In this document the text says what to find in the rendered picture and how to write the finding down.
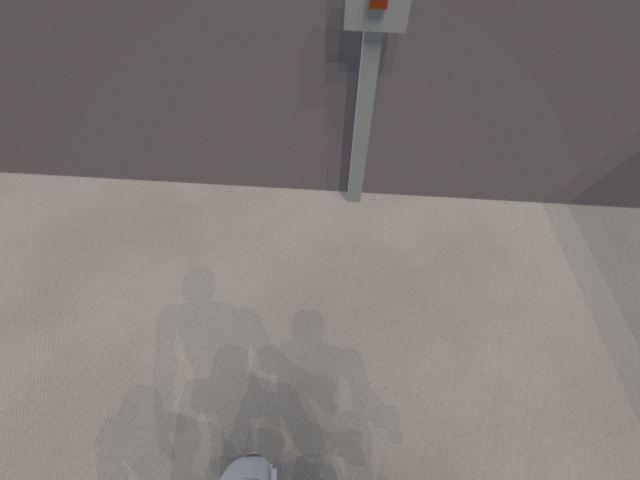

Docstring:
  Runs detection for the panel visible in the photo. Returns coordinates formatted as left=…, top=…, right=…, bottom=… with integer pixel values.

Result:
left=344, top=0, right=412, bottom=202

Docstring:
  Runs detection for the robot left thigh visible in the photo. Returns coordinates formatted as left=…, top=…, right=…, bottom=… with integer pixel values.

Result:
left=219, top=456, right=278, bottom=480

